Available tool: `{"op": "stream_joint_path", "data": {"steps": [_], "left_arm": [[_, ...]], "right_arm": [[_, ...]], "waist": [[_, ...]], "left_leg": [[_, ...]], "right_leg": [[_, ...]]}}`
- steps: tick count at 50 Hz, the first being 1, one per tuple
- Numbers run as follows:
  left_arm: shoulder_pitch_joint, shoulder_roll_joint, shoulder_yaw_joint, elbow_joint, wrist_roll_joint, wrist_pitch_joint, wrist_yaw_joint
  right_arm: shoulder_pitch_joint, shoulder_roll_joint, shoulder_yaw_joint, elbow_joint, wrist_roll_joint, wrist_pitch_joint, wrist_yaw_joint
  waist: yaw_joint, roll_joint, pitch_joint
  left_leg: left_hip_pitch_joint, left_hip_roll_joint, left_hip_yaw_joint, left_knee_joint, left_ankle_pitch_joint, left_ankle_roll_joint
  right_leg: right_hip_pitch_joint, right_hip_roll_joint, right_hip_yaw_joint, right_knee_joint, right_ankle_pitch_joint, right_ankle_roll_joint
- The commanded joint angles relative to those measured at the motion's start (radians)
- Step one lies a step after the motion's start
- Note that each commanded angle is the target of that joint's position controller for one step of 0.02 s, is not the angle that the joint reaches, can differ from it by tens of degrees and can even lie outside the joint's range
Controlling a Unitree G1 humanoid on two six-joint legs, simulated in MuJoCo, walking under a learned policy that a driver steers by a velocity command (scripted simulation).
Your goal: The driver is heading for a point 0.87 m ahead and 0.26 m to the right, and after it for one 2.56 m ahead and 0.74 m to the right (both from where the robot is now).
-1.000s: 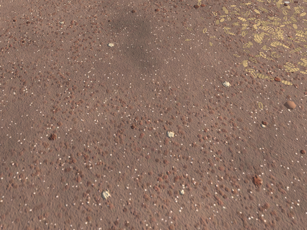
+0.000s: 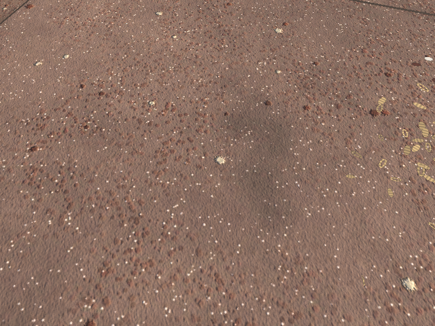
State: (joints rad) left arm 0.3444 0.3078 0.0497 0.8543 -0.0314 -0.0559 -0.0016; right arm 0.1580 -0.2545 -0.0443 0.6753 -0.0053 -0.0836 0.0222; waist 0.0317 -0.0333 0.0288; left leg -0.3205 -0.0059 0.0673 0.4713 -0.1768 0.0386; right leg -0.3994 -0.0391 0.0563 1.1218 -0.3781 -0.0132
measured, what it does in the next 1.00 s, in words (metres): walks ahead, turning right: right foot, then left foot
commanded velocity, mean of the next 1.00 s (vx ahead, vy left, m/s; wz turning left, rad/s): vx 0.23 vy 0.00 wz -0.50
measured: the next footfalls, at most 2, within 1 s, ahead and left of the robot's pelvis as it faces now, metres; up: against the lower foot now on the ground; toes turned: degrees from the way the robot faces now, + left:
right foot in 0.36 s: +0.33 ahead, -0.15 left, +0.00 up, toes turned -14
left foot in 0.86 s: +0.41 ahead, +0.05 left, +0.00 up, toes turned -35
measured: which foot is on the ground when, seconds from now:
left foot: down 0.00-0.38, up 0.40-0.84, down 0.86-1.00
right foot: up 0.00-0.34, down 0.36-0.86, up 0.88-1.00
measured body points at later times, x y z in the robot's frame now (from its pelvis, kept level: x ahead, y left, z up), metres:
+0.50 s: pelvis +0.21 -0.05 -0.01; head +0.26 -0.08 +0.43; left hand +0.45 +0.17 -0.10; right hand +0.26 -0.36 -0.13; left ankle +0.16 +0.12 -0.64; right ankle +0.29 -0.14 -0.74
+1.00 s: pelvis +0.31 -0.03 +0.01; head +0.33 -0.01 +0.46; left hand +0.60 +0.12 -0.09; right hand +0.23 -0.32 -0.09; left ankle +0.37 +0.08 -0.74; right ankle +0.26 -0.15 -0.67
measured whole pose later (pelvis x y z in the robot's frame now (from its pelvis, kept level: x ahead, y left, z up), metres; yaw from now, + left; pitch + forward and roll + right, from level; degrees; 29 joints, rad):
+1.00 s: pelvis +0.31 -0.03 +0.01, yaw -32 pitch +2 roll -1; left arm 0.20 0.32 0.08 0.64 0.00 0.01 0.01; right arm 0.28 -0.27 -0.06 0.77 -0.01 -0.04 -0.02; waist -0.04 -0.03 -0.03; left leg -0.23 0.01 -0.06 0.44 -0.25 0.01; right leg -0.54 0.10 0.12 0.99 -0.34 0.00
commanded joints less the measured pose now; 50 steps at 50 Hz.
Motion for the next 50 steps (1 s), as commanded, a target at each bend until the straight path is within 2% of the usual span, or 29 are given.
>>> {"op": "stream_joint_path", "data": {"steps": [1, 5, 7, 11, 14, 16, 17, 18, 19, 20, 21, 22, 23, 24, 25, 27, 29, 33, 36, 39, 41, 42, 43, 44, 45, 46, 47, 48, 50], "left_arm": [[-0.002, 0.067, 0.027, -0.071, -0.001, 0.005, 0.002], [-0.067, 0.038, 0.027, -0.105, 0.005, 0.027, 0.002], [-0.110, 0.029, 0.023, -0.120, 0.007, 0.023, -0.009], [-0.248, 0.003, 0.010, -0.182, 0.026, 0.015, -0.039], [-0.264, 0.032, 0.022, -0.220, 0.025, 0.022, -0.059], [-0.194, 0.074, 0.043, -0.221, 0.029, 0.029, -0.065], [-0.100, 0.109, 0.063, -0.203, 0.028, 0.029, -0.063], [0.011, 0.159, 0.089, -0.177, 0.031, 0.029, -0.046], [0.029, 0.256, 0.104, -0.181, 0.029, 0.036, -0.017], [-0.037, 0.305, 0.101, -0.243, 0.052, 0.028, -0.020], [-0.050, 0.227, 0.087, -0.267, 0.041, 0.029, -0.031], [-0.104, 0.184, 0.074, -0.268, 0.029, 0.025, -0.032], [-0.146, 0.152, 0.066, -0.262, 0.015, 0.028, -0.027], [-0.179, 0.129, 0.059, -0.267, 0.012, 0.034, -0.019], [-0.194, 0.128, 0.058, -0.275, 0.026, 0.040, -0.013], [-0.206, 0.142, 0.064, -0.284, 0.040, 0.043, -0.005], [-0.193, 0.157, 0.070, -0.282, 0.035, 0.047, 0.009], [-0.201, 0.160, 0.072, -0.293, 0.026, 0.072, 0.032], [-0.200, 0.159, 0.073, -0.298, 0.029, 0.084, 0.035], [-0.187, 0.154, 0.073, -0.300, 0.027, 0.093, 0.030], [-0.200, 0.146, 0.068, -0.306, 0.016, 0.099, 0.030], [-0.201, 0.128, 0.060, -0.305, 0.013, 0.102, 0.032], [-0.160, 0.070, 0.042, -0.300, 0.017, 0.100, 0.032], [-0.179, 0.051, 0.037, -0.332, 0.009, 0.087, 0.030], [-0.205, 0.115, 0.052, -0.339, 0.024, 0.065, 0.029], [-0.190, 0.145, 0.063, -0.317, 0.024, 0.057, 0.024], [-0.156, 0.132, 0.061, -0.285, 0.029, 0.057, 0.021], [-0.143, 0.114, 0.057, -0.273, 0.033, 0.054, 0.017], [-0.175, 0.080, 0.047, -0.271, 0.029, 0.037, 0.005]], "right_arm": [[0.052, -0.092, -0.035, -0.007, -0.009, -0.025, -0.001], [0.056, -0.120, -0.049, 0.038, -0.013, -0.040, -0.013], [0.063, -0.134, -0.053, 0.054, -0.012, -0.035, -0.020], [0.076, -0.176, -0.062, 0.076, -0.002, -0.011, -0.043], [0.091, -0.206, -0.073, 0.091, 0.021, 0.016, -0.053], [0.066, -0.229, -0.082, 0.082, 0.039, 0.033, -0.062], [0.051, -0.227, -0.083, 0.076, 0.045, 0.042, -0.064], [0.058, -0.202, -0.073, 0.073, 0.042, 0.042, -0.062], [0.124, -0.104, -0.041, 0.049, -0.017, 0.036, -0.054], [0.237, -0.084, -0.021, 0.030, -0.024, 0.026, -0.038], [0.159, -0.178, -0.041, 0.046, 0.002, 0.023, -0.028], [0.072, -0.181, -0.042, 0.016, 0.024, 0.026, -0.031], [0.051, -0.164, -0.041, 0.026, 0.011, 0.035, -0.046], [0.044, -0.175, -0.046, 0.026, -0.002, 0.048, -0.059], [0.054, -0.177, -0.050, 0.026, -0.003, 0.061, -0.060], [0.078, -0.151, -0.045, 0.032, -0.007, 0.071, -0.064], [0.061, -0.136, -0.040, 0.029, -0.010, 0.074, -0.070], [-0.003, -0.130, -0.037, 0.013, -0.004, 0.082, -0.070], [-0.035, -0.130, -0.037, 0.002, 0.001, 0.072, -0.063], [-0.038, -0.138, -0.040, -0.003, 0.008, 0.053, -0.051], [0.014, -0.141, -0.046, 0.009, 0.016, 0.043, -0.039], [0.058, -0.143, -0.050, 0.025, 0.015, 0.041, -0.036], [0.105, -0.192, -0.060, 0.028, -0.004, 0.041, -0.039], [0.137, -0.273, -0.077, 0.040, -0.034, 0.046, -0.037], [0.100, -0.257, -0.077, 0.022, -0.042, 0.034, -0.031], [0.059, -0.209, -0.064, 0.011, -0.024, 0.028, -0.038], [0.047, -0.178, -0.055, 0.011, -0.006, 0.025, -0.044], [0.062, -0.164, -0.049, 0.021, 0.006, 0.024, -0.047], [0.112, -0.157, -0.044, 0.041, 0.006, 0.019, -0.049]], "waist": [[-0.031, 0.150, -0.046], [-0.021, 0.097, 0.002], [-0.031, 0.089, 0.014], [-0.071, 0.073, 0.048], [-0.063, 0.101, 0.015], [-0.015, 0.125, -0.038], [0.036, 0.111, -0.087], [0.093, 0.057, -0.148], [0.037, -0.180, -0.229], [-0.039, -0.249, -0.419], [0.042, -0.051, -0.463], [0.027, -0.025, -0.327], [-0.005, 0.048, -0.219], [-0.027, 0.024, -0.168], [-0.051, -0.015, -0.151], [-0.065, -0.044, -0.158], [-0.058, -0.043, -0.174], [-0.035, -0.072, -0.167], [-0.018, -0.108, -0.141], [-0.006, -0.129, -0.143], [-0.038, -0.126, -0.157], [-0.064, -0.109, -0.147], [-0.061, 0.023, -0.170], [-0.051, 0.279, -0.101], [-0.059, 0.279, -0.030], [-0.040, 0.224, -0.005], [-0.030, 0.196, -0.007], [-0.038, 0.191, -0.007], [-0.062, 0.173, 0.012]], "left_leg": [[0.218, 0.263, -0.253, -0.299, 0.073, 0.145], [0.200, 0.267, -0.110, -0.341, 0.225, 0.157], [0.215, 0.253, -0.042, -0.349, 0.245, 0.146], [0.213, 0.236, 0.092, -0.289, 0.501, 0.117], [0.312, 0.265, 0.110, -0.192, 0.614, 0.093], [0.347, 0.268, 0.116, -0.045, 0.787, 0.069], [0.333, 0.245, 0.128, 0.099, 0.799, 0.046], [0.253, 0.186, 0.146, 0.314, 0.665, -0.003], [-0.020, 0.089, 0.141, 0.635, -0.063, -0.068], [-0.294, -0.084, -0.043, 0.959, -0.584, -0.119], [-0.319, -0.022, -0.187, 0.975, -0.498, -0.099], [-0.359, 0.007, -0.167, 0.920, -0.404, -0.081], [-0.360, 0.045, -0.158, 0.836, -0.333, -0.084], [-0.320, 0.066, -0.161, 0.766, -0.289, -0.087], [-0.251, 0.064, -0.161, 0.733, -0.259, -0.086], [-0.202, 0.042, -0.147, 0.666, -0.229, -0.101], [-0.207, 0.030, -0.151, 0.584, -0.202, -0.118], [-0.206, 0.017, -0.176, 0.446, -0.119, -0.135], [-0.168, 0.001, -0.182, 0.340, -0.113, -0.132], [-0.112, -0.018, -0.181, 0.224, -0.149, -0.113], [0.007, -0.024, -0.157, 0.057, -0.096, -0.080], [0.113, -0.002, -0.144, -0.056, -0.043, -0.054], [0.249, 0.173, -0.297, -0.129, -0.155, 0.012], [0.261, 0.326, -0.585, -0.237, -0.377, 0.138], [0.194, 0.376, -0.723, -0.287, -0.501, 0.202], [0.181, 0.343, -0.642, -0.277, -0.498, 0.179], [0.204, 0.291, -0.561, -0.274, -0.453, 0.143], [0.230, 0.270, -0.516, -0.278, -0.415, 0.128], [0.224, 0.234, -0.425, -0.299, -0.318, 0.124]], "right_leg": [[-0.227, -0.093, 0.050, 0.032, 0.112, 0.013], [-0.295, -0.097, 0.069, -0.068, 0.237, 0.034], [-0.296, -0.091, 0.055, -0.184, 0.339, 0.033], [-0.204, -0.053, -0.058, -0.416, 0.455, 0.021], [-0.175, -0.024, -0.086, -0.483, 0.380, -0.011], [-0.081, 0.030, -0.125, -0.503, 0.278, -0.048], [0.033, 0.065, -0.138, -0.554, 0.292, -0.075], [0.214, 0.086, -0.113, -0.649, 0.444, -0.111], [0.475, -0.124, 0.166, -0.593, 0.938, -0.185], [0.701, -0.361, 0.645, -0.636, 1.000, -0.443], [0.653, -0.316, 0.569, -0.702, 0.833, -0.405], [0.537, -0.262, 0.447, -0.727, 0.695, -0.351], [0.402, -0.206, 0.371, -0.751, 0.586, -0.293], [0.288, -0.177, 0.332, -0.774, 0.536, -0.269], [0.198, -0.148, 0.312, -0.796, 0.510, -0.255], [0.131, -0.122, 0.281, -0.804, 0.555, -0.255], [0.128, -0.111, 0.277, -0.796, 0.551, -0.252], [0.113, -0.078, 0.324, -0.804, 0.250, -0.214], [0.101, -0.068, 0.372, -0.803, 0.140, -0.202], [0.144, -0.076, 0.434, -0.761, 0.213, -0.198], [0.120, -0.049, 0.459, -0.747, 0.052, -0.175], [0.054, -0.011, 0.431, -0.719, -0.075, -0.143], [-0.070, 0.066, 0.328, -0.536, -0.245, -0.083], [-0.287, 0.220, 0.097, -0.328, -0.244, -0.041], [-0.356, 0.143, 0.140, -0.176, -0.160, -0.020], [-0.362, 0.119, 0.146, -0.118, -0.079, -0.009], [-0.357, 0.108, 0.127, -0.088, -0.022, 0.013], [-0.368, 0.097, 0.108, -0.070, 0.023, 0.027], [-0.358, 0.077, 0.052, -0.073, 0.102, 0.037]]}}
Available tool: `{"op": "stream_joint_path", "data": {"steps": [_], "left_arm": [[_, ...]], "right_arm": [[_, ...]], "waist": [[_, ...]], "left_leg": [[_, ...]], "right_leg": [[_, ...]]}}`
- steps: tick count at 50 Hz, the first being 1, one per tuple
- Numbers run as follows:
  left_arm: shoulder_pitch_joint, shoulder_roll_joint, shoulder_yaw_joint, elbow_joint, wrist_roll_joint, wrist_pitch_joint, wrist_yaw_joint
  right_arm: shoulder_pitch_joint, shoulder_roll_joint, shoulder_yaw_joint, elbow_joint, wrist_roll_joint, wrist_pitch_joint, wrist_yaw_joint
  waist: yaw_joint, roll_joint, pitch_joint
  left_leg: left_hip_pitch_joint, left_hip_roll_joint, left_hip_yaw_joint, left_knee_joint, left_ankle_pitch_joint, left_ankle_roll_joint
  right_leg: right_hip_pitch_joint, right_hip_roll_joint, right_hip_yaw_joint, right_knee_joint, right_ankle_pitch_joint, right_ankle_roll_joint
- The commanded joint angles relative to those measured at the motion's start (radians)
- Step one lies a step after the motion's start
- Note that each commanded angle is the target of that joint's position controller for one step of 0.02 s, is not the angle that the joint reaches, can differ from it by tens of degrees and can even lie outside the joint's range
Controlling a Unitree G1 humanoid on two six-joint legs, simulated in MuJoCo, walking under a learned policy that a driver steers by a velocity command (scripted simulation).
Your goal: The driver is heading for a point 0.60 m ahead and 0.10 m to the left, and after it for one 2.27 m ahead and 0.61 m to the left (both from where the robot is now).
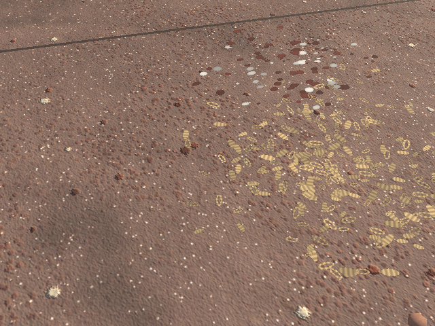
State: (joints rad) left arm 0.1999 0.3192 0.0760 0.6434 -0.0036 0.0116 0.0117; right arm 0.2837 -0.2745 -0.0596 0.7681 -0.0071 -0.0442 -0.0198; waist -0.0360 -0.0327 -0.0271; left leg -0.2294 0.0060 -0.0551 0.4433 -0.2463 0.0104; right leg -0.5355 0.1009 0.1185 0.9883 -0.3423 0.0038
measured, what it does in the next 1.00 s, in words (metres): walks ahead, turning left: right foot, then left foot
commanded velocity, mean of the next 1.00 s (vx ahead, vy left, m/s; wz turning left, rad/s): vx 0.43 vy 0.00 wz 0.24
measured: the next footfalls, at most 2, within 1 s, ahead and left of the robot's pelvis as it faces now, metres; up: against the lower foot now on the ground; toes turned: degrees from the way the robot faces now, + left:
right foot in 0.28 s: +0.17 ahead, -0.16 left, +0.00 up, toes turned -2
left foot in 0.76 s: +0.50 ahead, +0.09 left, +0.00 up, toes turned +13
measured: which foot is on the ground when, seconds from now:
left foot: down 0.00-0.28, up 0.30-0.74, down 0.76-1.00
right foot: up 0.00-0.26, down 0.28-0.78, up 0.80-1.00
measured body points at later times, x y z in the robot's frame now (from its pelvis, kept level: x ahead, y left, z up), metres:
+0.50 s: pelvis +0.18 -0.06 +0.00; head +0.20 -0.07 +0.45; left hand +0.24 +0.22 -0.11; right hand +0.31 -0.33 -0.12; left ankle +0.24 +0.11 -0.66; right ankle +0.13 -0.15 -0.74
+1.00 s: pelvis +0.45 +0.01 +0.00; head +0.50 +0.04 +0.44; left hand +0.54 +0.33 -0.09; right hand +0.64 -0.22 -0.10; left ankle +0.46 +0.08 -0.74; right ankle +0.58 -0.14 -0.67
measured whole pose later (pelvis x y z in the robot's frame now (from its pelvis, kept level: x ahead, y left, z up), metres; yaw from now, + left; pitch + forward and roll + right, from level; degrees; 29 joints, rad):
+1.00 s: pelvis +0.45 +0.01 +0.00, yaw +20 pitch +2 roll +0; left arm 0.12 0.32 0.05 0.67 0.02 -0.09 0.02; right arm 0.26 -0.30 -0.06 0.68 0.00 -0.04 0.01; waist -0.03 -0.02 0.08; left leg -0.27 -0.13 -0.07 0.39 -0.15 0.10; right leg -0.65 -0.09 0.09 1.01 -0.29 0.07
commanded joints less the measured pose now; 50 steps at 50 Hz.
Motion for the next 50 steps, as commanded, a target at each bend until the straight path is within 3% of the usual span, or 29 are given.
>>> {"op": "stream_joint_path", "data": {"steps": [1, 5, 9, 11, 13, 14, 15, 16, 17, 19, 21, 23, 26, 29, 32, 35, 36, 37, 38, 39, 40, 41, 42, 43, 44, 45, 47, 50], "left_arm": [[-0.058, 0.056, 0.015, -0.067, -0.002, -0.039, -0.012], [-0.165, 0.005, -0.010, -0.095, -0.009, -0.064, -0.022], [-0.181, 0.026, -0.008, -0.098, -0.023, -0.078, -0.036], [-0.127, 0.039, -0.003, -0.081, -0.027, -0.083, -0.039], [0.036, 0.084, 0.022, -0.031, -0.028, -0.079, -0.025], [0.197, 0.141, 0.038, -0.009, -0.012, -0.077, -0.012], [0.274, 0.259, 0.066, 0.010, 0.000, -0.069, -0.013], [0.273, 0.173, 0.046, 0.020, 0.002, -0.078, -0.019], [0.223, 0.118, 0.025, 0.021, 0.002, -0.086, -0.021], [0.122, 0.055, 0.005, 0.018, 0.005, -0.094, -0.025], [0.081, 0.038, 0.003, 0.025, 0.014, -0.104, -0.024], [0.081, 0.045, 0.008, 0.040, 0.015, -0.117, -0.022], [0.072, 0.065, 0.013, 0.063, 0.014, -0.123, -0.016], [0.101, 0.091, 0.018, 0.090, 0.006, -0.121, -0.006], [0.150, 0.112, 0.024, 0.127, -0.007, -0.106, -0.001], [0.150, 0.152, 0.034, 0.134, -0.009, -0.078, 0.011], [0.149, 0.167, 0.038, 0.131, -0.008, -0.067, 0.017], [0.142, 0.176, 0.039, 0.127, -0.007, -0.057, 0.022], [0.132, 0.171, 0.033, 0.116, -0.008, -0.058, 0.028], [0.237, 0.041, -0.009, 0.072, 0.028, -0.077, 0.015], [0.226, 0.041, -0.026, 0.055, 0.016, -0.119, -0.005], [0.089, 0.125, -0.001, 0.025, -0.028, -0.143, -0.019], [0.034, 0.116, -0.008, -0.001, -0.037, -0.156, -0.020], [0.022, 0.105, -0.008, 0.005, -0.016, -0.157, -0.011], [0.038, 0.118, 0.002, 0.011, 0.005, -0.146, -0.003], [0.060, 0.121, 0.005, 0.015, 0.014, -0.130, -0.001], [0.089, 0.090, -0.001, 0.023, 0.025, -0.105, 0.006], [0.024, 0.046, -0.017, 0.003, 0.031, -0.089, 0.016]], "right_arm": [[0.004, -0.141, -0.029, -0.046, 0.007, -0.022, -0.006], [0.053, -0.174, -0.036, -0.028, 0.018, -0.021, -0.002], [0.095, -0.209, -0.043, -0.007, 0.031, -0.017, 0.015], [0.086, -0.209, -0.041, 0.000, 0.041, -0.011, 0.021], [0.080, -0.167, -0.024, 0.005, 0.032, -0.013, 0.023], [0.055, -0.093, 0.004, -0.018, 0.016, -0.021, 0.030], [0.089, -0.035, 0.022, -0.067, 0.023, -0.045, 0.024], [0.038, -0.144, -0.007, -0.059, 0.043, -0.056, 0.019], [0.006, -0.172, -0.020, -0.064, 0.056, -0.059, 0.024], [-0.016, -0.142, -0.018, -0.052, 0.040, -0.049, 0.028], [-0.004, -0.102, -0.014, -0.043, 0.038, -0.032, 0.034], [-0.007, -0.076, -0.010, -0.046, 0.035, -0.018, 0.036], [-0.074, -0.057, -0.001, -0.078, 0.029, -0.016, 0.041], [-0.190, -0.035, 0.013, -0.120, 0.024, -0.021, 0.061], [-0.269, -0.037, 0.016, -0.168, 0.029, -0.022, 0.081], [-0.256, -0.079, -0.003, -0.197, 0.029, -0.018, 0.096], [-0.199, -0.105, -0.017, -0.192, 0.029, -0.012, 0.095], [-0.078, -0.146, -0.040, -0.169, 0.031, -0.007, 0.090], [0.081, -0.202, -0.071, -0.136, 0.033, 0.001, 0.072], [0.140, -0.311, -0.093, -0.127, 0.031, 0.006, 0.053], [0.146, -0.288, -0.080, -0.155, 0.035, -0.005, 0.054], [0.129, -0.223, -0.063, -0.149, 0.023, -0.011, 0.054], [0.071, -0.200, -0.056, -0.148, 0.024, -0.017, 0.052], [-0.012, -0.180, -0.047, -0.165, 0.022, -0.018, 0.051], [-0.068, -0.158, -0.040, -0.184, 0.010, -0.019, 0.048], [-0.096, -0.151, -0.037, -0.195, 0.001, -0.018, 0.045], [-0.105, -0.161, -0.042, -0.182, 0.003, -0.019, 0.036], [-0.090, -0.190, -0.051, -0.158, 0.014, -0.001, 0.014]], "waist": [[-0.005, 0.176, 0.072], [-0.055, 0.202, 0.076], [-0.063, 0.211, 0.085], [-0.016, 0.196, 0.077], [0.073, 0.153, 0.001], [0.153, 0.014, -0.123], [0.143, -0.277, -0.197], [0.170, -0.159, -0.130], [0.144, -0.132, -0.035], [0.098, -0.089, 0.051], [0.059, -0.093, 0.075], [0.046, -0.062, 0.076], [0.049, -0.035, 0.096], [0.089, -0.016, 0.128], [0.104, -0.002, 0.145], [0.064, -0.041, 0.078], [0.027, -0.063, 0.027], [-0.042, -0.065, -0.043], [-0.131, -0.025, -0.120], [-0.057, 0.231, -0.239], [-0.059, 0.225, -0.416], [-0.104, 0.130, -0.303], [-0.069, 0.076, -0.158], [-0.014, 0.009, -0.059], [0.028, 0.018, -0.018], [0.057, 0.041, -0.009], [0.079, 0.049, -0.014], [0.064, 0.080, -0.032]], "left_leg": [[0.139, 0.214, -0.270, -0.281, -0.210, 0.155], [0.112, 0.194, -0.168, -0.285, -0.057, 0.157], [0.069, 0.227, -0.161, -0.260, -0.041, 0.175], [0.040, 0.239, -0.164, -0.221, -0.023, 0.163], [-0.048, 0.187, -0.098, -0.060, 0.129, 0.114], [-0.198, 0.110, -0.022, 0.250, 0.056, 0.059], [-0.509, -0.005, 0.066, 0.566, -0.261, 0.007], [-0.605, 0.029, -0.034, 0.728, -0.296, 0.007], [-0.642, 0.061, -0.058, 0.761, -0.206, 0.026], [-0.608, 0.102, -0.050, 0.710, -0.065, 0.018], [-0.541, 0.112, -0.053, 0.681, 0.020, 0.006], [-0.543, 0.100, -0.058, 0.650, 0.083, -0.014], [-0.517, 0.087, -0.041, 0.462, 0.225, -0.025], [-0.446, 0.073, 0.034, 0.282, 0.347, -0.006], [-0.457, 0.061, 0.060, 0.187, 0.325, 0.033], [-0.373, -0.010, 0.135, 0.171, 0.183, 0.087], [-0.291, -0.047, 0.161, 0.180, 0.126, 0.109], [-0.121, -0.083, 0.169, 0.164, 0.113, 0.138], [0.158, -0.075, 0.104, 0.111, 0.151, 0.180], [0.569, 0.191, -0.348, 0.120, 0.127, 0.326], [0.709, 0.341, -0.819, -0.071, -0.064, 0.462], [0.630, 0.301, -0.698, -0.130, -0.095, 0.383], [0.465, 0.262, -0.561, -0.147, -0.045, 0.339], [0.290, 0.221, -0.452, -0.150, 0.142, 0.309], [0.161, 0.189, -0.362, -0.155, 0.355, 0.296], [0.074, 0.167, -0.312, -0.162, 0.496, 0.294], [-0.029, 0.139, -0.224, -0.156, 0.702, 0.295], [-0.098, 0.066, -0.136, -0.116, 0.756, 0.249]], "right_leg": [[-0.218, -0.080, -0.044, 0.019, 0.093, 0.025], [-0.080, -0.113, -0.118, -0.244, 0.150, 0.034], [0.077, -0.101, -0.147, -0.412, 0.119, 0.009], [0.203, -0.093, -0.156, -0.511, 0.167, -0.023], [0.479, -0.094, -0.135, -0.563, 0.168, -0.065], [0.725, -0.277, 0.081, -0.594, 0.105, -0.124], [0.894, -0.503, 0.465, -0.685, -0.059, -0.269], [0.817, -0.499, 0.518, -0.731, -0.174, -0.289], [0.743, -0.460, 0.401, -0.745, -0.164, -0.253], [0.607, -0.382, 0.218, -0.794, 0.011, -0.217], [0.514, -0.341, 0.082, -0.831, 0.198, -0.190], [0.490, -0.335, -0.009, -0.845, 0.356, -0.192], [0.456, -0.318, -0.122, -0.866, 0.437, -0.180], [0.439, -0.316, -0.203, -0.889, 0.448, -0.160], [0.547, -0.352, -0.238, -0.853, 0.526, -0.145], [0.658, -0.367, -0.281, -0.691, 0.958, -0.114], [0.676, -0.364, -0.292, -0.581, 1.120, -0.104], [0.634, -0.351, -0.303, -0.407, 1.178, -0.088], [0.462, -0.315, -0.314, -0.160, 1.045, -0.054], [0.036, -0.173, -0.293, 0.236, 0.199, 0.005], [-0.165, -0.034, -0.063, 0.444, -0.266, 0.017], [-0.257, -0.100, 0.012, 0.453, -0.179, -0.003], [-0.265, -0.142, -0.006, 0.369, -0.087, -0.017], [-0.217, -0.176, -0.021, 0.281, -0.041, -0.009], [-0.136, -0.199, -0.026, 0.229, -0.019, 0.006], [-0.069, -0.203, -0.029, 0.212, -0.016, 0.022], [-0.015, -0.193, -0.059, 0.129, 0.011, 0.061], [0.027, -0.140, -0.086, -0.072, 0.158, 0.092]]}}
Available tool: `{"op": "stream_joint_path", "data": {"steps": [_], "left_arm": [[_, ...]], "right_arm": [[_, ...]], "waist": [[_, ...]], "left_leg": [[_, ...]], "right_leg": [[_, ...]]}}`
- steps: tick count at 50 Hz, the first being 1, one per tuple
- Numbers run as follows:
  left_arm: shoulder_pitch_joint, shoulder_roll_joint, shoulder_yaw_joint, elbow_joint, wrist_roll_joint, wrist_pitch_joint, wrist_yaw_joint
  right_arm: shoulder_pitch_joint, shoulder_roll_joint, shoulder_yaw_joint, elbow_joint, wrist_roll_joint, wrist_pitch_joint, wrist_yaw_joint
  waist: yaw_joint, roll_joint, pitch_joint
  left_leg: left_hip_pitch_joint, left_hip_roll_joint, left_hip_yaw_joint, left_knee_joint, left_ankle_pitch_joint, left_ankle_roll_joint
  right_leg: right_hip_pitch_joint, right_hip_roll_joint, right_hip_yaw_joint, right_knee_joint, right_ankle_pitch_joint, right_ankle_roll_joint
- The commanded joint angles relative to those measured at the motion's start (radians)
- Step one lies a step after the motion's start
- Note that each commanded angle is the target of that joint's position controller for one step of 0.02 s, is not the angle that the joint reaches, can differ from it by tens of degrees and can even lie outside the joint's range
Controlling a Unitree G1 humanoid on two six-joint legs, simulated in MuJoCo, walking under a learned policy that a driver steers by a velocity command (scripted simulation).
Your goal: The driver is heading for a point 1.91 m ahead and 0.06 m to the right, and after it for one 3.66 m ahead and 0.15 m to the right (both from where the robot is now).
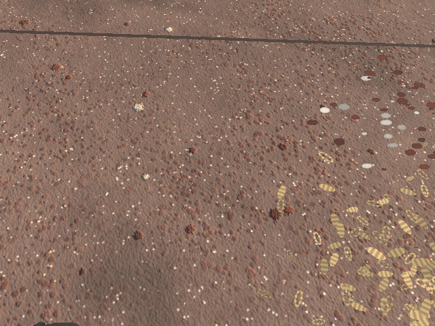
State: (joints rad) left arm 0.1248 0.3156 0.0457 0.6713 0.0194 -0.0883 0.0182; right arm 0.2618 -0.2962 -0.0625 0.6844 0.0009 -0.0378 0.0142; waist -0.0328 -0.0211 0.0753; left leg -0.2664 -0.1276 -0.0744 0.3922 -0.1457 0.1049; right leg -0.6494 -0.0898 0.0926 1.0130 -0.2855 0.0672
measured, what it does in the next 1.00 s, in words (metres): walks ahead: right foot, then left foot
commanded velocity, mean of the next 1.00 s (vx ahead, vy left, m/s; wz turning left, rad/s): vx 0.07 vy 0.00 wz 0.18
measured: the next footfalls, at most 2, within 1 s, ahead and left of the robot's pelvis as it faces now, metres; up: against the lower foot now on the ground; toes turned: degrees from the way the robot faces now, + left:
right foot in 0.20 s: +0.27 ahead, -0.13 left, +0.00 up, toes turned +14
left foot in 0.56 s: +0.15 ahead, +0.10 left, +0.00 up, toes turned +12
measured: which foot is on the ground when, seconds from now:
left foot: down 0.00-0.20, up 0.22-0.54, down 0.56-1.00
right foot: up 0.00-0.18, down 0.20-1.00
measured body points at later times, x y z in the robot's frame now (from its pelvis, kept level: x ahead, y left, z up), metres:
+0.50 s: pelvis +0.14 -0.04 -0.01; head +0.17 -0.04 +0.44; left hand +0.22 +0.25 -0.11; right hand +0.34 -0.27 -0.11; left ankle +0.10 +0.10 -0.71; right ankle +0.23 -0.14 -0.74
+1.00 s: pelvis +0.18 -0.02 -0.02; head +0.20 -0.04 +0.43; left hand +0.24 +0.28 -0.12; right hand +0.35 -0.28 -0.13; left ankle +0.11 +0.09 -0.74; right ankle +0.21 -0.12 -0.74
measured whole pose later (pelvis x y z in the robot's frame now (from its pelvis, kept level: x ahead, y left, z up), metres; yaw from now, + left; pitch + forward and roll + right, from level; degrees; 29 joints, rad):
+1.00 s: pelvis +0.18 -0.02 -0.02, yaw +8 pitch +0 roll +1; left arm 0.22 0.30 0.07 0.79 -0.02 0.02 -0.02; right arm 0.21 -0.28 -0.07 0.70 0.01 0.02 -0.05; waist 0.01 0.02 0.03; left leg -0.22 0.04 0.07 0.65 -0.43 0.00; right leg -0.36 0.00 -0.02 0.69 -0.33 -0.04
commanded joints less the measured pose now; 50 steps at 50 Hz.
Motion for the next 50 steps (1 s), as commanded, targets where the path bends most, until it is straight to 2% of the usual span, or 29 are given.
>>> {"op": "stream_joint_path", "data": {"steps": [1, 5, 8, 9, 10, 11, 12, 13, 14, 15, 17, 20, 22, 24, 27, 28, 29, 30, 31, 32, 34, 36, 37, 41, 44, 46, 47, 49, 50], "left_arm": [[0.067, 0.042, 0.009, -0.031, 0.005, 0.012, 0.007], [-0.053, 0.059, 0.011, -0.059, -0.015, 0.015, -0.010], [-0.034, 0.101, 0.031, -0.059, -0.012, 0.007, -0.017], [0.002, 0.103, 0.037, -0.050, -0.009, -0.001, -0.017], [0.038, 0.128, 0.043, -0.049, 0.003, -0.008, -0.011], [0.061, 0.181, 0.049, -0.062, 0.021, -0.004, 0.001], [0.102, 0.182, 0.055, -0.039, 0.030, 0.019, 0.000], [0.067, 0.125, 0.044, -0.061, 0.003, 0.029, -0.002], [0.045, 0.078, 0.030, -0.070, 0.001, 0.039, -0.001], [0.012, 0.064, 0.021, -0.074, 0.003, 0.049, -0.002], [-0.037, 0.077, 0.020, -0.066, 0.004, 0.062, 0.000], [-0.041, 0.068, 0.020, -0.046, 0.003, 0.069, -0.001], [-0.030, 0.081, 0.025, -0.031, -0.005, 0.072, -0.003], [-0.010, 0.100, 0.030, -0.016, -0.013, 0.079, -0.006], [-0.011, 0.090, 0.022, 0.004, -0.030, 0.087, -0.009], [0.035, 0.069, 0.014, 0.025, -0.030, 0.082, -0.013], [0.050, 0.029, 0.001, 0.022, -0.007, 0.074, -0.020], [0.047, -0.013, -0.007, 0.009, 0.001, 0.069, -0.018], [0.006, 0.031, 0.000, 0.020, 0.011, 0.070, -0.014], [-0.010, 0.029, 0.001, 0.027, 0.012, 0.068, -0.015], [0.019, 0.047, 0.007, 0.053, 0.011, 0.074, -0.009], [0.034, 0.048, 0.007, 0.076, -0.007, 0.074, -0.014], [0.024, 0.053, 0.008, 0.080, -0.012, 0.074, -0.014], [0.006, 0.074, 0.022, 0.066, -0.028, 0.077, -0.015], [0.032, 0.062, 0.028, 0.056, -0.028, 0.089, -0.023], [0.040, 0.054, 0.031, 0.045, -0.029, 0.095, -0.032], [0.051, 0.047, 0.031, 0.045, -0.033, 0.097, -0.037], [0.079, 0.056, 0.038, 0.052, -0.041, 0.095, -0.043], [0.122, 0.098, 0.054, 0.067, -0.045, 0.093, -0.039]], "right_arm": [[-0.061, -0.168, -0.049, -0.067, 0.013, 0.004, -0.026], [-0.016, -0.167, -0.051, -0.048, 0.021, 0.041, -0.046], [-0.035, -0.150, -0.047, -0.059, 0.016, 0.051, -0.051], [-0.064, -0.138, -0.043, -0.069, 0.018, 0.051, -0.052], [-0.060, -0.101, -0.032, -0.080, 0.013, 0.048, -0.051], [0.022, -0.039, -0.013, -0.088, -0.007, 0.043, -0.048], [0.143, -0.075, -0.014, -0.089, 0.014, 0.045, -0.044], [0.155, -0.166, -0.038, -0.052, 0.015, 0.053, -0.045], [0.070, -0.196, -0.050, -0.051, 0.018, 0.070, -0.050], [0.036, -0.180, -0.050, -0.048, 0.018, 0.089, -0.058], [0.011, -0.132, -0.039, -0.063, 0.014, 0.104, -0.060], [0.013, -0.068, -0.017, -0.061, 0.007, 0.093, -0.055], [-0.016, -0.055, -0.006, -0.066, 0.001, 0.086, -0.048], [-0.029, -0.070, -0.007, -0.063, 0.002, 0.083, -0.041], [0.013, -0.066, -0.009, -0.033, -0.003, 0.080, -0.027], [0.002, -0.088, -0.010, -0.044, -0.015, 0.079, -0.027], [0.003, -0.152, -0.018, -0.061, -0.029, 0.079, -0.035], [-0.063, -0.138, -0.011, -0.047, -0.036, 0.075, -0.029], [-0.132, -0.067, 0.008, -0.077, -0.036, 0.063, -0.023], [-0.123, -0.044, 0.015, -0.060, -0.042, 0.051, -0.021], [-0.098, -0.070, 0.009, -0.041, -0.032, 0.033, -0.019], [-0.057, -0.056, 0.015, -0.025, -0.031, 0.027, -0.024], [-0.047, -0.071, 0.009, -0.023, -0.028, 0.027, -0.029], [-0.022, -0.135, -0.024, -0.027, -0.015, 0.047, -0.056], [-0.045, -0.127, -0.035, -0.043, -0.008, 0.057, -0.069], [-0.080, -0.121, -0.038, -0.055, -0.001, 0.055, -0.075], [-0.082, -0.127, -0.043, -0.058, 0.005, 0.055, -0.076], [-0.067, -0.134, -0.049, -0.055, 0.014, 0.048, -0.074], [-0.073, -0.107, -0.042, -0.066, 0.008, 0.041, -0.068]], "waist": [[0.048, 0.084, -0.151], [-0.002, 0.121, -0.178], [0.023, 0.146, -0.174], [0.053, 0.153, -0.170], [0.065, 0.119, -0.204], [0.025, -0.081, -0.290], [-0.018, -0.302, -0.371], [-0.003, -0.179, -0.328], [0.026, -0.101, -0.259], [0.024, -0.059, -0.215], [0.009, -0.090, -0.142], [0.013, -0.132, -0.164], [0.033, -0.144, -0.191], [0.049, -0.153, -0.199], [0.011, -0.130, -0.171], [0.016, -0.095, -0.161], [0.043, 0.061, -0.173], [0.087, 0.255, -0.139], [0.067, 0.196, -0.089], [0.062, 0.182, -0.085], [0.058, 0.160, -0.065], [0.050, 0.114, -0.051], [0.040, 0.097, -0.042], [0.020, 0.108, -0.048], [0.024, 0.156, -0.076], [0.035, 0.152, -0.078], [0.033, 0.146, -0.097], [0.038, 0.113, -0.098], [0.047, 0.034, -0.071]], "left_leg": [[-0.066, 0.177, -0.105, -0.048, 0.615, 0.129], [-0.001, 0.189, -0.205, 0.012, 0.397, 0.082], [0.080, 0.211, -0.331, 0.106, 0.294, 0.061], [0.077, 0.190, -0.342, 0.157, 0.249, 0.038], [0.041, 0.138, -0.313, 0.263, 0.143, -0.001], [-0.107, 0.033, -0.195, 0.506, -0.300, -0.059], [-0.297, -0.026, -0.110, 0.691, -0.603, -0.106], [-0.331, 0.046, -0.120, 0.812, -0.536, -0.146], [-0.348, 0.068, -0.093, 0.868, -0.460, -0.168], [-0.336, 0.081, -0.075, 0.875, -0.412, -0.182], [-0.266, 0.099, -0.041, 0.815, -0.342, -0.192], [-0.164, 0.108, 0.018, 0.610, -0.328, -0.194], [-0.100, 0.129, 0.030, 0.466, -0.306, -0.181], [-0.054, 0.131, 0.044, 0.356, -0.254, -0.168], [0.100, 0.110, 0.080, 0.074, -0.070, -0.115], [0.167, 0.146, 0.024, 0.014, -0.005, -0.081], [0.216, 0.301, -0.154, -0.029, 0.089, -0.025], [0.010, 0.365, -0.217, -0.066, -0.058, 0.056], [-0.049, 0.309, -0.180, -0.089, -0.184, 0.040], [-0.050, 0.269, -0.145, -0.077, -0.236, -0.002], [-0.056, 0.239, -0.117, -0.064, -0.219, -0.038], [-0.023, 0.213, -0.071, -0.043, -0.190, -0.062], [0.003, 0.209, -0.058, -0.029, -0.166, -0.062], [0.081, 0.290, -0.085, -0.010, 0.028, 0.007], [0.101, 0.384, -0.116, 0.015, 0.189, 0.071], [0.097, 0.424, -0.115, 0.049, 0.276, 0.091], [0.101, 0.426, -0.105, 0.049, 0.182, 0.085], [0.023, 0.397, -0.080, 0.075, -0.203, 0.054], [-0.071, 0.343, -0.018, 0.141, -0.383, 0.019]], "right_leg": [[0.172, 0.070, -0.062, -0.173, 0.171, 0.031], [0.213, 0.123, -0.029, -0.384, 0.287, 0.026], [0.237, 0.125, 0.014, -0.492, 0.216, -0.008], [0.295, 0.114, 0.006, -0.568, 0.279, -0.030], [0.420, 0.032, 0.043, -0.621, 0.433, -0.072], [0.646, -0.189, 0.228, -0.573, 0.810, -0.165], [0.779, -0.379, 0.537, -0.611, 0.762, -0.350], [0.718, -0.345, 0.542, -0.636, 0.557, -0.355], [0.652, -0.272, 0.402, -0.633, 0.439, -0.309], [0.573, -0.213, 0.312, -0.653, 0.350, -0.280], [0.421, -0.140, 0.189, -0.704, 0.282, -0.268], [0.413, -0.103, 0.091, -0.709, 0.348, -0.281], [0.439, -0.120, 0.087, -0.697, 0.362, -0.296], [0.456, -0.139, 0.106, -0.689, 0.319, -0.306], [0.375, -0.110, 0.084, -0.656, 0.174, -0.253], [0.316, -0.084, 0.066, -0.639, 0.100, -0.188], [0.249, -0.012, -0.018, -0.506, -0.010, -0.110], [0.328, 0.064, -0.101, -0.520, -0.082, -0.055], [0.392, 0.059, -0.082, -0.520, 0.000, -0.032], [0.419, 0.061, -0.080, -0.546, 0.073, -0.028], [0.448, 0.046, -0.069, -0.560, 0.137, -0.027], [0.424, 0.041, -0.056, -0.567, 0.139, -0.045], [0.391, 0.047, -0.055, -0.558, 0.144, -0.051], [0.265, 0.074, -0.071, -0.438, 0.139, -0.051], [0.215, 0.068, -0.085, -0.305, -0.004, -0.055], [0.199, 0.055, -0.093, -0.258, -0.081, -0.072], [0.214, 0.062, -0.115, -0.280, -0.096, -0.088], [0.306, 0.087, -0.129, -0.346, -0.086, -0.135], [0.358, 0.066, -0.049, -0.425, -0.160, -0.182]]}}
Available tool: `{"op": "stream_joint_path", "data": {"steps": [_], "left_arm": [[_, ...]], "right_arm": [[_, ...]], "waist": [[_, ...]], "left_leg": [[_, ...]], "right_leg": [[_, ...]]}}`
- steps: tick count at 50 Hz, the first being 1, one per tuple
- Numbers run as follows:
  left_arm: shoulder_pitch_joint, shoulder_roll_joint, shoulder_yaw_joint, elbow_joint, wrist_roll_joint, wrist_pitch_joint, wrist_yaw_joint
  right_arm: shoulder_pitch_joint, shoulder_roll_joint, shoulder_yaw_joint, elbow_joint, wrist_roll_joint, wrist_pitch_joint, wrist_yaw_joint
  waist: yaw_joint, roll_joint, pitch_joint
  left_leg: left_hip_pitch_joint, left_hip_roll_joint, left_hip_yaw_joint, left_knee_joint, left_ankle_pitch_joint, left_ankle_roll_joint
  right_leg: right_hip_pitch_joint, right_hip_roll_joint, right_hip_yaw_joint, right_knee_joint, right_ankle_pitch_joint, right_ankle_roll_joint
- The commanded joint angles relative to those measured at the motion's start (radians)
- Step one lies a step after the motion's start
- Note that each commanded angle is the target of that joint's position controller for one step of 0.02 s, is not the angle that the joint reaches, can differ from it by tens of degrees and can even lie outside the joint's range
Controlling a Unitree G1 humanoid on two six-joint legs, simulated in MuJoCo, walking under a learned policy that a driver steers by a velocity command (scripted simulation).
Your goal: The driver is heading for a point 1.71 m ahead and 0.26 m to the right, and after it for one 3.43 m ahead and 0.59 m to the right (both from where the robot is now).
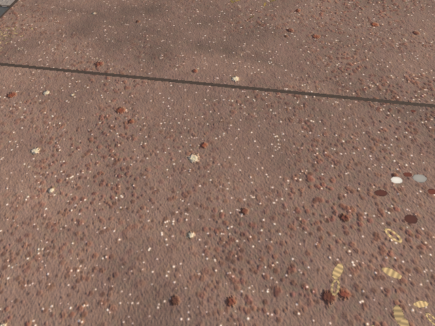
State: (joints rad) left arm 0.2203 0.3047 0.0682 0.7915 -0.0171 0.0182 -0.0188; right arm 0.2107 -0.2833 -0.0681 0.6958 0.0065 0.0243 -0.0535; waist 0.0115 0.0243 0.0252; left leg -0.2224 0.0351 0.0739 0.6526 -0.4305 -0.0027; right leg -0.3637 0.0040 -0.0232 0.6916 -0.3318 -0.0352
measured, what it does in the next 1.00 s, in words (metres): walks ahead, turning right: left foot, then right foot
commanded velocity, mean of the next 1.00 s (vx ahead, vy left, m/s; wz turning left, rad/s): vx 0.42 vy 0.00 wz -0.39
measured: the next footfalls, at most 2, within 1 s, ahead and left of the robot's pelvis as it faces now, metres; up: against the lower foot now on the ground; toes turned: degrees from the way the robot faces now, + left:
left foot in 0.44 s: +0.30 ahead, +0.10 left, +0.00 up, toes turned -19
right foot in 0.92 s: +0.48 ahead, -0.26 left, +0.00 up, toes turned -26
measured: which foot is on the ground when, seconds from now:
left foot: down 0.00-0.00, up 0.02-0.42, down 0.44-0.92, up 0.94-1.00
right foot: down 0.00-0.44, up 0.46-0.90, down 0.92-1.00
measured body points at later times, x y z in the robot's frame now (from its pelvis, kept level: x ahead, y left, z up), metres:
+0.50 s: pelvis +0.19 +0.02 +0.01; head +0.20 +0.02 +0.46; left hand +0.32 +0.28 -0.10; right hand +0.32 -0.29 -0.05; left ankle +0.26 +0.11 -0.72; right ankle +0.03 -0.09 -0.67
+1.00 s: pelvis +0.41 -0.12 +0.01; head +0.45 -0.14 +0.45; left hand +0.71 +0.01 -0.07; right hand +0.30 -0.37 -0.13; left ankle +0.31 +0.09 -0.63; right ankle +0.45 -0.24 -0.72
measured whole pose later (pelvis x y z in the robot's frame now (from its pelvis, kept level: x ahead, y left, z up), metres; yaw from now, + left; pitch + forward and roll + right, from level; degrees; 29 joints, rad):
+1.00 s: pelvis +0.41 -0.12 +0.01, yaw -23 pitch +2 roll +1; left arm 0.08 0.26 0.03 0.62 0.00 -0.07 -0.03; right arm 0.40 -0.29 -0.04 0.87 0.04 -0.07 0.01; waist -0.06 0.01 0.05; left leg -0.24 0.03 -0.04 1.07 -0.46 0.01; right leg -0.45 0.00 -0.05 0.58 -0.18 -0.05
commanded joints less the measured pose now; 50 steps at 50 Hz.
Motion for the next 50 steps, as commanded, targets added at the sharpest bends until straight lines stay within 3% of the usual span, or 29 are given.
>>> {"op": "stream_joint_path", "data": {"steps": [1, 2, 3, 4, 5, 6, 9, 13, 17, 19, 21, 22, 23, 24, 25, 26, 27, 29, 33, 37, 41, 43, 44, 45, 46, 47, 48, 49, 50], "left_arm": [[0.114, 0.167, 0.052, -0.032, -0.014, -0.026, 0.004], [0.231, 0.216, 0.058, -0.027, -0.005, -0.054, -0.006], [0.238, 0.195, 0.044, -0.033, 0.018, -0.079, -0.008], [0.190, 0.179, 0.042, -0.053, 0.017, -0.095, -0.002], [0.153, 0.163, 0.037, -0.072, 0.007, -0.099, 0.004], [0.120, 0.141, 0.028, -0.084, -0.001, -0.093, 0.011], [0.103, 0.127, 0.023, -0.106, 0.001, -0.072, 0.032], [0.134, 0.158, 0.038, -0.106, -0.005, -0.060, 0.047], [0.145, 0.159, 0.044, -0.110, -0.014, -0.051, 0.042], [0.121, 0.147, 0.045, -0.120, -0.016, -0.050, 0.039], [0.104, 0.088, 0.029, -0.136, -0.008, -0.054, 0.036], [0.107, 0.011, 0.005, -0.155, 0.012, -0.057, 0.031], [0.191, -0.018, -0.007, -0.205, -0.023, -0.068, 0.035], [0.188, 0.091, 0.017, -0.173, -0.038, -0.068, 0.039], [0.108, 0.137, 0.030, -0.174, -0.025, -0.064, 0.038], [0.085, 0.125, 0.030, -0.168, -0.012, -0.059, 0.037], [0.061, 0.112, 0.031, -0.176, -0.003, -0.059, 0.032], [0.049, 0.075, 0.024, -0.183, -0.009, -0.055, 0.019], [-0.019, 0.026, 0.002, -0.206, 0.000, -0.058, 0.012], [-0.142, 0.004, -0.019, -0.229, 0.007, -0.081, -0.011], [-0.246, 0.019, -0.021, -0.269, -0.005, -0.090, -0.029], [-0.231, 0.049, -0.008, -0.274, -0.003, -0.092, -0.032], [-0.163, 0.074, 0.006, -0.259, 0.003, -0.092, -0.029], [-0.011, 0.114, 0.031, -0.215, 0.004, -0.091, -0.021], [0.168, 0.175, 0.055, -0.178, 0.014, -0.085, -0.005], [0.223, 0.276, 0.069, -0.166, 0.029, -0.082, 0.003], [0.243, 0.183, 0.048, -0.169, 0.027, -0.082, 0.005], [0.182, 0.140, 0.030, -0.158, 0.024, -0.087, 0.004], [0.121, 0.110, 0.021, -0.153, 0.019, -0.091, 0.003]], "right_arm": [[-0.088, -0.074, -0.023, -0.121, -0.003, -0.032, 0.007], [-0.182, -0.057, -0.015, -0.172, 0.006, -0.053, 0.013], [-0.172, -0.080, -0.020, -0.166, 0.020, -0.076, 0.021], [-0.149, -0.101, -0.024, -0.151, 0.025, -0.095, 0.031], [-0.141, -0.111, -0.028, -0.135, 0.012, -0.110, 0.037], [-0.142, -0.109, -0.030, -0.127, -0.003, -0.122, 0.041], [-0.152, -0.086, -0.028, -0.114, -0.013, -0.133, 0.058], [-0.219, -0.041, -0.007, -0.122, 0.000, -0.136, 0.068], [-0.240, -0.085, -0.018, -0.132, 0.017, -0.146, 0.074], [-0.192, -0.105, -0.030, -0.124, 0.020, -0.153, 0.072], [-0.046, -0.141, -0.053, -0.092, 0.011, -0.159, 0.059], [0.110, -0.199, -0.067, -0.075, -0.004, -0.159, 0.050], [0.175, -0.289, -0.084, -0.044, -0.026, -0.148, 0.060], [0.124, -0.203, -0.067, -0.054, -0.013, -0.146, 0.066], [0.086, -0.142, -0.050, -0.059, -0.002, -0.142, 0.061], [0.050, -0.110, -0.037, -0.061, -0.007, -0.139, 0.060], [0.028, -0.085, -0.029, -0.053, -0.012, -0.135, 0.059], [0.027, -0.073, -0.023, -0.034, -0.018, -0.140, 0.056], [0.070, -0.110, -0.031, 0.019, -0.009, -0.150, 0.061], [0.088, -0.148, -0.034, 0.056, 0.010, -0.136, 0.059], [0.172, -0.180, -0.036, 0.109, 0.026, -0.117, 0.059], [0.178, -0.198, -0.038, 0.124, 0.029, -0.103, 0.057], [0.179, -0.206, -0.037, 0.130, 0.032, -0.095, 0.055], [0.177, -0.197, -0.028, 0.134, 0.032, -0.090, 0.052], [0.170, -0.161, -0.009, 0.114, 0.014, -0.094, 0.050], [0.288, -0.017, 0.037, 0.079, 0.000, -0.109, 0.058], [0.240, -0.112, 0.014, 0.102, 0.025, -0.126, 0.060], [0.149, -0.167, -0.006, 0.065, 0.051, -0.131, 0.062], [0.099, -0.153, -0.002, 0.053, 0.045, -0.131, 0.058]], "waist": [[0.027, -0.185, 0.014], [0.105, -0.332, -0.010], [0.098, -0.253, -0.030], [0.071, -0.188, -0.024], [0.055, -0.112, -0.025], [0.040, -0.080, -0.022], [0.032, -0.100, -0.019], [0.056, -0.131, -0.001], [0.052, -0.157, -0.005], [0.012, -0.168, -0.009], [-0.066, -0.155, -0.071], [-0.123, -0.008, -0.197], [-0.067, 0.313, -0.267], [-0.067, 0.219, -0.161], [-0.080, 0.141, -0.058], [-0.065, 0.072, -0.026], [-0.053, 0.066, -0.001], [-0.039, 0.094, 0.003], [-0.038, 0.048, 0.027], [-0.069, 0.036, 0.042], [-0.089, 0.044, 0.060], [-0.056, 0.063, 0.035], [-0.007, 0.073, -0.016], [0.079, 0.066, -0.104], [0.158, 0.022, -0.234], [0.086, -0.254, -0.398], [0.138, -0.203, -0.451], [0.124, -0.175, -0.267], [0.090, -0.131, -0.174]], "left_leg": [[-0.297, 0.037, -0.009, 0.093, -0.191, 0.045], [-0.533, -0.111, -0.035, 0.389, -0.238, -0.003], [-0.635, -0.066, -0.173, 0.504, -0.216, 0.014], [-0.653, -0.036, -0.194, 0.535, -0.132, 0.030], [-0.645, -0.013, -0.195, 0.510, -0.057, 0.038], [-0.612, 0.009, -0.195, 0.446, 0.016, 0.036], [-0.461, -0.010, -0.135, 0.240, 0.160, -0.008], [-0.330, -0.057, -0.115, -0.017, 0.282, -0.053], [-0.186, -0.071, -0.134, -0.119, 0.340, -0.054], [-0.097, -0.063, -0.138, -0.163, 0.332, -0.029], [0.128, -0.016, -0.156, -0.209, 0.298, 0.020], [0.348, 0.171, -0.350, -0.241, 0.164, 0.087], [0.523, 0.369, -0.832, -0.389, -0.168, 0.237], [0.450, 0.376, -0.877, -0.436, -0.344, 0.241], [0.359, 0.331, -0.714, -0.425, -0.232, 0.206], [0.283, 0.282, -0.572, -0.426, -0.068, 0.183], [0.225, 0.245, -0.476, -0.437, 0.059, 0.174], [0.155, 0.202, -0.347, -0.472, 0.184, 0.164], [0.140, 0.207, -0.244, -0.517, 0.332, 0.210], [0.130, 0.179, -0.123, -0.519, 0.446, 0.194], [0.203, 0.221, -0.110, -0.496, 0.508, 0.177], [0.264, 0.235, -0.094, -0.423, 0.707, 0.157], [0.260, 0.222, -0.080, -0.325, 0.886, 0.142], [0.203, 0.181, -0.049, -0.151, 0.982, 0.117], [-0.010, 0.140, -0.035, 0.116, 0.755, 0.080], [-0.390, -0.038, -0.041, 0.510, -0.002, 0.014], [-0.467, -0.043, -0.213, 0.650, -0.141, 0.017], [-0.545, 0.004, -0.202, 0.675, -0.072, 0.024], [-0.529, 0.052, -0.174, 0.627, 0.017, 0.025]], "right_leg": [[0.159, -0.132, 0.334, -0.264, -0.278, -0.176], [0.351, -0.296, 0.781, -0.482, -0.352, -0.324], [0.433, -0.347, 0.849, -0.504, -0.322, -0.332], [0.444, -0.328, 0.783, -0.472, -0.257, -0.302], [0.428, -0.299, 0.702, -0.453, -0.186, -0.269], [0.395, -0.271, 0.631, -0.451, -0.109, -0.245], [0.302, -0.169, 0.442, -0.477, 0.067, -0.206], [0.208, -0.129, 0.371, -0.462, 0.108, -0.191], [0.141, -0.143, 0.438, -0.433, 0.049, -0.169], [0.128, -0.141, 0.467, -0.385, 0.037, -0.143], [0.058, -0.077, 0.429, -0.226, 0.066, -0.091], [-0.052, 0.001, 0.320, 0.079, -0.050, -0.047], [-0.344, 0.101, 0.209, 0.379, -0.290, -0.002], [-0.462, 0.015, 0.211, 0.523, -0.221, 0.012], [-0.482, -0.017, 0.191, 0.557, -0.130, 0.012], [-0.444, -0.047, 0.176, 0.549, -0.052, 0.018], [-0.422, -0.069, 0.174, 0.517, -0.001, 0.023], [-0.365, -0.094, 0.152, 0.482, 0.053, 0.027], [-0.395, -0.087, 0.147, 0.312, 0.136, 0.044], [-0.312, -0.085, 0.064, 0.048, 0.308, 0.041], [-0.249, -0.061, 0.025, -0.090, 0.294, 0.005], [-0.177, -0.028, 0.000, -0.138, 0.226, -0.031], [-0.045, 0.003, -0.023, -0.169, 0.219, -0.054], [0.177, 0.028, -0.039, -0.204, 0.255, -0.084], [0.498, -0.106, 0.097, -0.157, 0.270, -0.132], [0.825, -0.408, 0.597, -0.233, 0.089, -0.280], [0.785, -0.431, 0.749, -0.344, 0.006, -0.290], [0.662, -0.390, 0.566, -0.362, 0.057, -0.239], [0.526, -0.343, 0.430, -0.383, 0.141, -0.210]]}}
Keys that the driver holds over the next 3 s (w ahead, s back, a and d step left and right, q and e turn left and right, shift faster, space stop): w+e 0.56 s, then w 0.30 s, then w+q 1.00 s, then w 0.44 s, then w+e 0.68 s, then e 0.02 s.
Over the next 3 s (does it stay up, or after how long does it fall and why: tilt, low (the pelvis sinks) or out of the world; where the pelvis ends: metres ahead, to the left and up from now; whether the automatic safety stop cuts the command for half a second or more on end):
stays up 1.50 -0.18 -0.01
